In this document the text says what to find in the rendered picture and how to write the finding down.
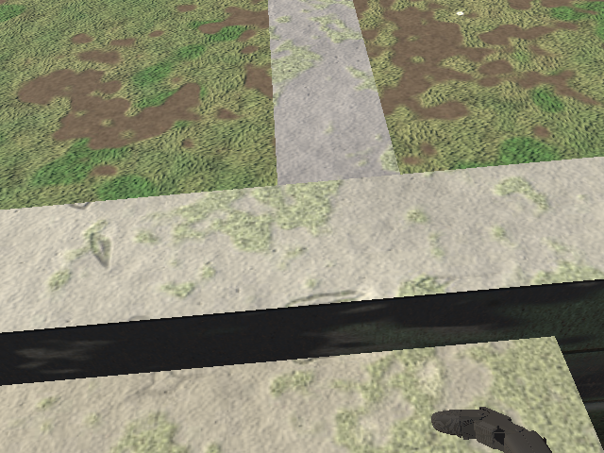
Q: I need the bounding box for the robot right hand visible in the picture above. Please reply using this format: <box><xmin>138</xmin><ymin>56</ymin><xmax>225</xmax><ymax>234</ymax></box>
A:
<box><xmin>431</xmin><ymin>407</ymin><xmax>552</xmax><ymax>453</ymax></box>

